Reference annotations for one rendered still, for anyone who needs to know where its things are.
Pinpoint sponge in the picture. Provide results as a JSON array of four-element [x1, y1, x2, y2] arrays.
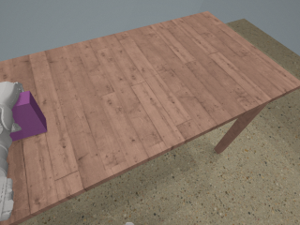
[[9, 91, 48, 142]]

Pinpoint robot left hand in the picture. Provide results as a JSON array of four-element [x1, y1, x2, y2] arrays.
[[0, 81, 24, 132]]

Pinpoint table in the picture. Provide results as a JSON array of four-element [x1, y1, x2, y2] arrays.
[[0, 11, 300, 225]]

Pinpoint left robot upper arm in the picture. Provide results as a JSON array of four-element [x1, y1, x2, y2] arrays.
[[0, 176, 14, 221]]

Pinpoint robot left forearm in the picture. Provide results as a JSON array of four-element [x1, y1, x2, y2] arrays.
[[0, 104, 13, 177]]

